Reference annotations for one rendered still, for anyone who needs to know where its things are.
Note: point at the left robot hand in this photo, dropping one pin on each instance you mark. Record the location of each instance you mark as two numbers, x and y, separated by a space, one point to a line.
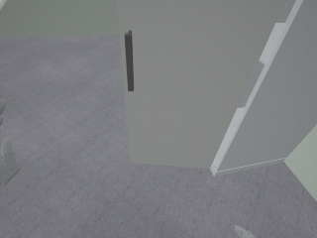
9 167

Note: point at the fridge door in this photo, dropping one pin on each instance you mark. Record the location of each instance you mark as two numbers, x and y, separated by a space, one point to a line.
192 63

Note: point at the handle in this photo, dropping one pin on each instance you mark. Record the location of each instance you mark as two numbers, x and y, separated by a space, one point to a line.
129 60

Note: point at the right robot hand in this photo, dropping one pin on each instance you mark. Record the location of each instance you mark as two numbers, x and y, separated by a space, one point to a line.
242 233

